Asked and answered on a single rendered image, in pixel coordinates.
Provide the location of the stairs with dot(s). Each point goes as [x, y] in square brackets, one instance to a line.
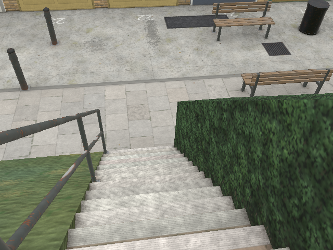
[153, 198]

